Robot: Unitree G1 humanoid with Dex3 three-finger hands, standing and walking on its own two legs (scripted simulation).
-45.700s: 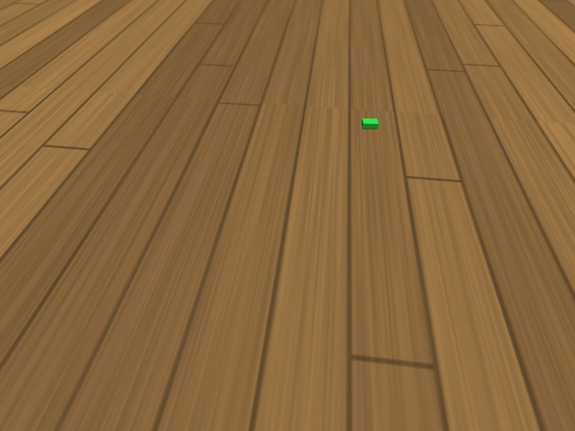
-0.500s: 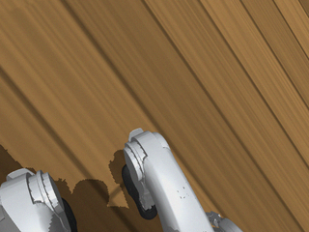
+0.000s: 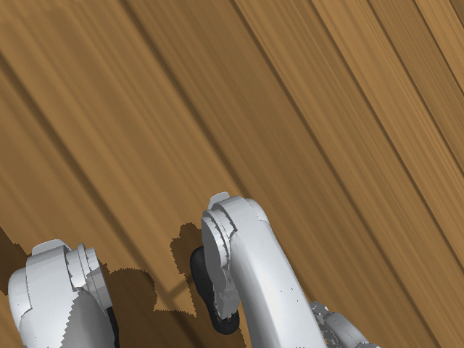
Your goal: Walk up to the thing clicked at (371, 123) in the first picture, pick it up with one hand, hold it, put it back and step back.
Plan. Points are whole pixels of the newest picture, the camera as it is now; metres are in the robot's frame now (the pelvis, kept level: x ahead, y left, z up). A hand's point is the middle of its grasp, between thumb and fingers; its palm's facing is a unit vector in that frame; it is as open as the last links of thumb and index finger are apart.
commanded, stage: rest palm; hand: left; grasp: from above
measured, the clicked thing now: out of the picture +0.49 +0.37 -0.30
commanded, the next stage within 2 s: close in 1.68 s
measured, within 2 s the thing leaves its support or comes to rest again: neither
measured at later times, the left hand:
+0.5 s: hand out of the picture +0.47 +0.36 -0.24, palm faces -0.35 -0.24 -0.91, open 13.8 cm
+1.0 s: hand out of the picture +0.47 +0.36 -0.25, palm faces -0.36 -0.25 -0.90, open 13.4 cm
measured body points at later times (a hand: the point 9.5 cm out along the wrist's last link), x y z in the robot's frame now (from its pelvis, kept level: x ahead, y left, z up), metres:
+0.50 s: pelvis -0.01 +0.00 -0.01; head +0.29 +0.11 +0.31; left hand +0.49 +0.37 -0.19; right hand +0.02 -0.25 -0.06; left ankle +0.06 +0.13 -0.29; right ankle +0.10 -0.12 -0.29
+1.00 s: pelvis -0.01 +0.01 +0.00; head +0.30 +0.12 +0.31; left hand +0.48 +0.37 -0.20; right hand +0.02 -0.24 -0.05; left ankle +0.06 +0.13 -0.29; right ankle +0.10 -0.12 -0.29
